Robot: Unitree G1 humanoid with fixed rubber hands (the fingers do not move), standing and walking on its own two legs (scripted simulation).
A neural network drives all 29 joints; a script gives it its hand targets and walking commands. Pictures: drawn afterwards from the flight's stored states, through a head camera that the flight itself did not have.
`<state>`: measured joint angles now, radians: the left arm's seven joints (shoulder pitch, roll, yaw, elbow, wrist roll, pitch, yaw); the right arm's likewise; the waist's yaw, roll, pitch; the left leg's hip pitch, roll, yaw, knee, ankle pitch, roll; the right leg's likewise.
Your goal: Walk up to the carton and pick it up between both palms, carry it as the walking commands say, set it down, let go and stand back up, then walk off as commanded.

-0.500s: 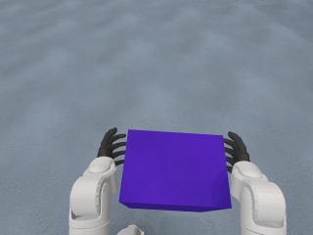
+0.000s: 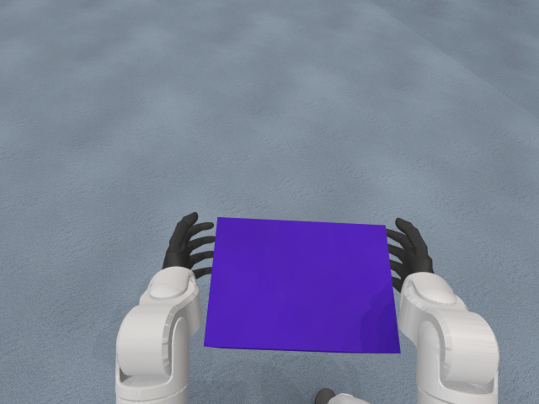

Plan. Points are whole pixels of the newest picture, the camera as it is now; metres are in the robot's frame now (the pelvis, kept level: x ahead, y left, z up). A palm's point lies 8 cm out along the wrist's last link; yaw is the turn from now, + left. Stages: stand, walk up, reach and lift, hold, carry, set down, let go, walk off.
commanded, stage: carry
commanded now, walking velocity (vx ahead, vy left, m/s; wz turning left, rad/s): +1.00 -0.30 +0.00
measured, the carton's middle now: (291, 295) +0.26 -0.01 +0.02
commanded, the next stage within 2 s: none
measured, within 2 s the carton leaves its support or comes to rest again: neither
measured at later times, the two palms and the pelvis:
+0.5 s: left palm (271, 78) +0.74 +0.02 +0.09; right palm (403, 82) +0.72 -0.27 +0.10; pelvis +0.47 -0.10 +0.01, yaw -5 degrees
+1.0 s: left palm (309, 1) +1.17 -0.10 +0.11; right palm (398, 0) +1.21 -0.38 +0.10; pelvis +0.93 -0.28 +0.02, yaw +5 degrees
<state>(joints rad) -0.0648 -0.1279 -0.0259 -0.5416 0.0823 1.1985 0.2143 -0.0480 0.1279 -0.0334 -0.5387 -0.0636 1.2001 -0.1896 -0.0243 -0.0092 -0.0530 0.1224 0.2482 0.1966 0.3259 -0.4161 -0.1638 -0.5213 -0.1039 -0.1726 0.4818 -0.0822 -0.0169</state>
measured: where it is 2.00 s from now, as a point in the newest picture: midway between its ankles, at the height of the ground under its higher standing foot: (348, 119)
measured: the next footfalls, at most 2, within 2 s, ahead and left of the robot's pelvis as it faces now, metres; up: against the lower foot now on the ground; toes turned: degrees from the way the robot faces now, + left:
left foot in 0.38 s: +0.56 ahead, +0.00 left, +0.00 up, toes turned +8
right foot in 0.78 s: +0.88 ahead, -0.36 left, +0.00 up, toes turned -8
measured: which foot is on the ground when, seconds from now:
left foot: down 0.00-0.02, up 0.04-0.36, down 0.38-0.80, up 0.82-1.00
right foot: down 0.00-0.44, up 0.46-0.76, down 0.78-1.00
